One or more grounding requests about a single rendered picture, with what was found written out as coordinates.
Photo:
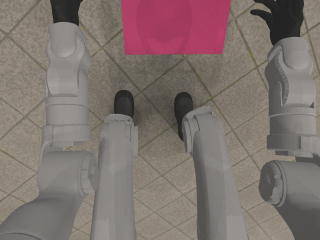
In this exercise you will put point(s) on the right robot foot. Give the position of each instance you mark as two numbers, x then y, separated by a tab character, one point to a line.
183	104

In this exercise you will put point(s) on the right robot upper arm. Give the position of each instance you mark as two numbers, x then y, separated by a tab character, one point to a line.
293	188

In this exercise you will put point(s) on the carton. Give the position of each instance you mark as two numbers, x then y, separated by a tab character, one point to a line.
174	27

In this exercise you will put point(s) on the right robot forearm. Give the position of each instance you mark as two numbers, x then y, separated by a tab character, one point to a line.
292	101

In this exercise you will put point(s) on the left robot hand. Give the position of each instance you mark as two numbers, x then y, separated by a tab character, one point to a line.
65	11

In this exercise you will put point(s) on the left robot upper arm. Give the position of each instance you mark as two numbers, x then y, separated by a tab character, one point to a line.
65	178

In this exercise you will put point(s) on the left robot forearm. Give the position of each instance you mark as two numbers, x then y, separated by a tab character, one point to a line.
66	90

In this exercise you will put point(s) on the left robot shin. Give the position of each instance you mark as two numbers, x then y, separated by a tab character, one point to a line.
105	126

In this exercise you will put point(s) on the right robot hand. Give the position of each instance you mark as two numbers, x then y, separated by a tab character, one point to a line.
285	19

